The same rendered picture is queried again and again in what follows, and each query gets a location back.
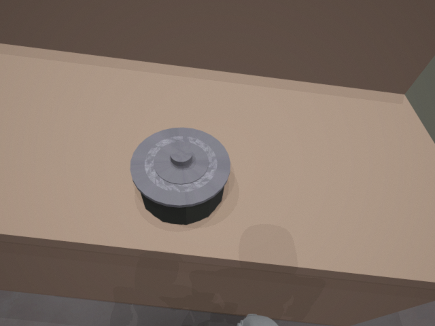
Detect lid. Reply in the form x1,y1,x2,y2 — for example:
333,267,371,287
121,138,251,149
130,128,230,208

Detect knob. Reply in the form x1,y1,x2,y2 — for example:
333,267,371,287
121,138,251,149
170,145,192,166

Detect table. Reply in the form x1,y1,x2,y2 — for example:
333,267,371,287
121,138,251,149
0,0,435,326

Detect pot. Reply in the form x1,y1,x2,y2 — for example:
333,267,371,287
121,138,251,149
141,187,224,225

